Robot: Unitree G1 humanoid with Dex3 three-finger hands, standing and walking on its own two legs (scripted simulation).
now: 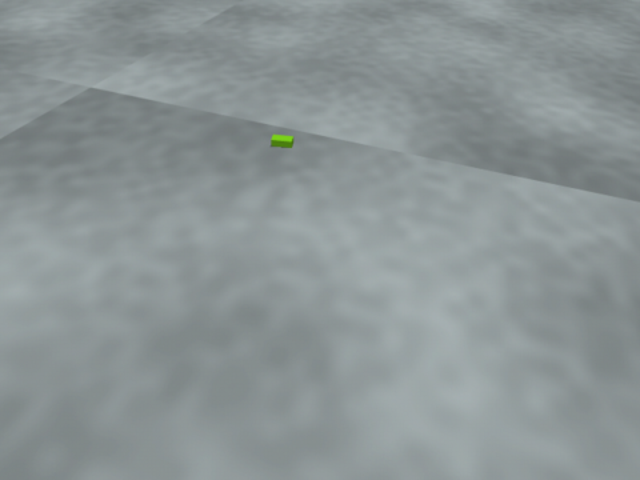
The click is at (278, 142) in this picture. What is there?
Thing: flat box
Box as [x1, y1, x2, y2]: [271, 134, 293, 147]
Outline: 273,134 271,139 271,145 291,147 293,142 292,136
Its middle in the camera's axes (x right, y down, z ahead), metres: -0.22 -0.58 +2.29
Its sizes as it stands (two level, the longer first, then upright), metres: 0.120 0.061 0.041
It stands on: the floor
